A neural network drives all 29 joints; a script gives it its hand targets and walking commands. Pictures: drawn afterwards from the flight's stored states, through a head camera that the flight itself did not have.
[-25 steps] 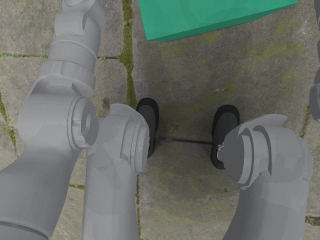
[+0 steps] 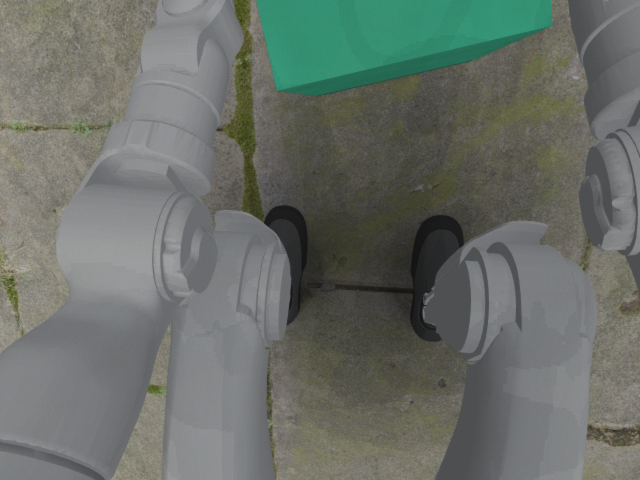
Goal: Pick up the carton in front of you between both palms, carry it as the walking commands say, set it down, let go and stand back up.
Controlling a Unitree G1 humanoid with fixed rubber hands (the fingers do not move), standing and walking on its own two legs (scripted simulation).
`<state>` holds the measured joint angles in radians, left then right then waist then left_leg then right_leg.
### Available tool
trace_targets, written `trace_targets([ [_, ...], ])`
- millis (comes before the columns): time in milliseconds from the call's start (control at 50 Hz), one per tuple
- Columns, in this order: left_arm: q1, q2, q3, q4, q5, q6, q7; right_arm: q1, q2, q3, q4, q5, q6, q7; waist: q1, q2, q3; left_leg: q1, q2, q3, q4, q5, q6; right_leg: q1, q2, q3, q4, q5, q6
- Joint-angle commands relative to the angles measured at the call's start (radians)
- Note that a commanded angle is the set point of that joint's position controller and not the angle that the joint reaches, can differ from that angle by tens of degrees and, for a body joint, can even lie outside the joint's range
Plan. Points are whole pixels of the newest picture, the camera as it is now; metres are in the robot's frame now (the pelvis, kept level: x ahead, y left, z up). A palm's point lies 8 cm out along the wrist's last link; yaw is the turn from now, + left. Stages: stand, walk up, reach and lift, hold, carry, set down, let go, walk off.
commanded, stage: reach and lift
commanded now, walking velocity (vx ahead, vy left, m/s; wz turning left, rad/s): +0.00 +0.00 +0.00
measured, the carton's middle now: out of the picture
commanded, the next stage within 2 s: none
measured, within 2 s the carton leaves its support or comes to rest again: leaves its support in 0.24 s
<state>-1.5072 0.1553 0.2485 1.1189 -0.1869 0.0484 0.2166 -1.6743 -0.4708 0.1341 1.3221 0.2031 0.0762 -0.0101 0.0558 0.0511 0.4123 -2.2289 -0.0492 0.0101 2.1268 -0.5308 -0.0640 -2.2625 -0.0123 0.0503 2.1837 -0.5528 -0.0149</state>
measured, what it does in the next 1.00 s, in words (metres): rises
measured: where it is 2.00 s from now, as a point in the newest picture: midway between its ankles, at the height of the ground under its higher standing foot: (353, 292)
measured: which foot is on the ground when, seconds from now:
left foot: down 0.00-1.00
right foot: down 0.00-1.00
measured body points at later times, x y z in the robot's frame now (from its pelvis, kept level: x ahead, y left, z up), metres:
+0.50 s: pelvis +0.01 +0.00 +0.01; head +0.33 -0.06 +0.32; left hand +0.54 +0.12 -0.09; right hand +0.56 -0.18 -0.10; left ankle +0.13 +0.13 -0.34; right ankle +0.11 -0.12 -0.34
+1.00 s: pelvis +0.01 +0.01 +0.13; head +0.26 -0.03 +0.50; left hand +0.51 +0.12 +0.07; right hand +0.51 -0.18 +0.06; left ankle +0.13 +0.13 -0.34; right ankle +0.11 -0.12 -0.34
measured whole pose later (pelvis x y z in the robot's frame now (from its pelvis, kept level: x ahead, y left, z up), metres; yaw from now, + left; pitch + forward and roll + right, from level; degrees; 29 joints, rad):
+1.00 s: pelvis +0.01 +0.01 +0.13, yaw -5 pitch +42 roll +1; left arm -0.96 -0.11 0.57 0.53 0.20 0.38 0.11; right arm -1.07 -0.07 -0.36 0.72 -0.24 0.43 0.04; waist 0.03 0.03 -0.16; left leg -1.96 -0.06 -0.05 1.71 -0.48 -0.05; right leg -1.98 0.03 0.04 1.71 -0.47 0.02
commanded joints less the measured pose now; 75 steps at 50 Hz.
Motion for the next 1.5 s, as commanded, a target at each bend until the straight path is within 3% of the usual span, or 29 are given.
trace_targets([
  [0,-0.347,-0.405,-0.055,-0.121,0.054,0.007,-0.113,-0.43,0.475,0.057,-0.148,-0.012,0.001,0.098,0.051,-0.165,-1.096,0.526,-0.068,0.08,-0.118,0.251,0.002,0.571,0.051,-0.003,-0.186,0.201,0.002],
  [40,-0.434,-0.628,-0.061,-0.132,0.103,0.047,-0.198,-0.446,0.719,0.042,-0.148,-0.061,0.031,0.174,0.04,-0.18,-1.057,0.481,-0.08,0.081,-0.09,0.232,0.01,0.561,0.07,-0.017,-0.167,0.199,-0.004],
  [80,-0.458,-0.739,-0.049,-0.17,0.129,0.08,-0.259,-0.384,0.861,0.001,-0.18,-0.095,0.061,0.225,0.031,-0.18,-1.03,0.443,-0.086,0.088,-0.075,0.216,0.015,0.545,0.085,-0.033,-0.162,0.195,-0.01],
  [160,-0.453,-0.868,-0.055,-0.24,0.111,0.119,-0.315,-0.34,0.999,-0.027,-0.275,-0.105,0.092,0.267,0.023,-0.161,-1.113,0.453,-0.092,0.103,-0.067,0.26,0.026,0.526,0.098,-0.054,-0.156,0.255,-0.014],
  [220,-0.437,-0.965,-0.104,-0.277,0.073,0.138,-0.323,-0.362,1.067,0.011,-0.38,-0.07,0.097,0.272,0.021,-0.153,-1.282,0.471,-0.089,0.119,-0.059,0.328,0.027,0.621,0.105,-0.058,-0.143,0.361,-0.013],
  [260,-0.43,-1.023,-0.154,-0.318,0.041,0.151,-0.326,-0.389,1.111,0.055,-0.481,-0.041,0.099,0.26,0.011,-0.177,-1.454,0.481,-0.09,0.124,-0.057,0.38,0.026,0.745,0.107,-0.061,-0.14,0.461,-0.006],
  [340,-0.429,-1.117,-0.24,-0.436,0.007,0.199,-0.338,-0.433,1.199,0.118,-0.716,-0.029,0.129,0.217,-0.009,-0.238,-1.816,0.447,-0.104,0.127,-0.092,0.442,0.014,1.065,0.114,-0.063,-0.15,0.68,0.007],
  [360,-0.4,-1.104,-0.243,-0.449,0.024,0.203,-0.328,-0.416,1.206,0.115,-0.745,-0.054,0.134,0.184,0.005,-0.234,-1.837,0.406,-0.11,0.137,-0.101,0.428,0.006,1.101,0.112,-0.066,-0.16,0.687,0.025],
  [380,-0.426,-1.115,-0.267,-0.49,0.02,0.218,-0.343,-0.401,1.24,0.112,-0.782,-0.072,0.156,0.185,-0.035,-0.254,-1.888,0.411,-0.117,0.128,-0.12,0.412,0.009,1.157,0.119,-0.071,-0.176,0.697,0.022],
  [440,-0.436,-1.134,-0.328,-0.572,0.048,0.25,-0.345,-0.281,1.311,0.092,-0.749,-0.115,0.211,0.182,-0.041,-0.22,-1.846,0.442,-0.126,0.132,-0.178,0.354,0.01,1.067,0.137,-0.09,-0.25,0.572,0.028],
  [480,-0.413,-1.136,-0.318,-0.547,0.088,0.268,-0.345,-0.212,1.342,0.063,-0.672,-0.146,0.236,0.192,-0.027,-0.193,-1.716,0.472,-0.128,0.124,-0.23,0.286,0.017,0.917,0.145,-0.106,-0.306,0.428,0.03],
  [560,-0.331,-1.129,-0.183,-0.42,0.216,0.292,-0.339,-0.15,1.357,-0.046,-0.52,-0.22,0.257,0.225,0.025,-0.16,-1.429,0.487,-0.121,0.106,-0.328,0.127,0.035,0.66,0.155,-0.113,-0.399,0.159,0.021],
  [620,-0.311,-1.136,-0.119,-0.39,0.279,0.303,-0.339,-0.144,1.347,-0.13,-0.461,-0.269,0.259,0.244,0.032,-0.142,-1.387,0.524,-0.121,0.094,-0.391,0.089,0.04,0.615,0.165,-0.117,-0.456,0.088,0.013],
  [740,-0.293,-1.202,-0.131,-0.391,0.295,0.323,-0.366,-0.116,1.35,-0.209,-0.446,-0.332,0.265,0.253,-0.021,-0.094,-1.468,0.612,-0.128,0.087,-0.481,0.088,0.028,0.693,0.171,-0.12,-0.545,0.103,0.003],
  [840,-0.26,-1.278,-0.231,-0.435,0.251,0.344,-0.389,-0.093,1.401,-0.157,-0.534,-0.317,0.282,0.257,-0.054,-0.061,-1.607,0.722,-0.134,0.087,-0.538,0.149,0.016,0.823,0.171,-0.125,-0.599,0.177,0.002],
  [1040,-0.072,-1.328,-0.363,-0.493,0.203,0.359,-0.399,0.037,1.527,0.018,-0.69,-0.232,0.315,0.255,-0.029,-0.102,-1.648,0.868,-0.139,0.062,-0.66,0.23,0.024,1.06,0.176,-0.105,-0.716,0.277,0.027],
  [1160,0.06,-1.336,-0.36,-0.46,0.22,0.35,-0.41,0.16,1.563,0.025,-0.688,-0.252,0.307,0.24,-0.026,-0.119,-1.518,0.923,-0.138,0.042,-0.758,0.217,0.03,1.161,0.177,-0.08,-0.824,0.278,0.033],
  [1480,0.374,-1.366,-0.402,-0.45,0.259,0.325,-0.422,0.45,1.603,0.064,-0.747,-0.28,0.272,0.223,-0.041,-0.07,-1.286,1.281,-0.119,-0.021,-1.065,0.289,0.042,1.48,0.16,-0.022,-1.12,0.354,0.019],
])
